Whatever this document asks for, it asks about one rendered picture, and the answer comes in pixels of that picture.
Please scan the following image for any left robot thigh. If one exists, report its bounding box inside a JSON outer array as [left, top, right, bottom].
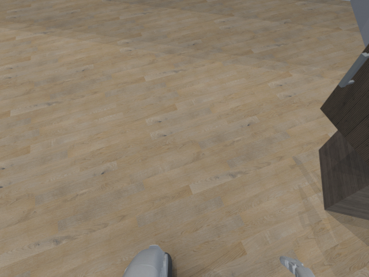
[[122, 248, 168, 277]]

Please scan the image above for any handle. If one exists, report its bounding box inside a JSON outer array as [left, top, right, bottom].
[[338, 53, 369, 88]]

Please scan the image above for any robot left shin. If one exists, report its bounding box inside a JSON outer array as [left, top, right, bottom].
[[149, 245, 163, 252]]

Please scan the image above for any right robot hand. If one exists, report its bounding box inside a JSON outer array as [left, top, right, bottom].
[[280, 256, 315, 277]]

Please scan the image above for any cupboard door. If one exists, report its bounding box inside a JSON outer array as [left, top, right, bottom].
[[320, 44, 369, 166]]

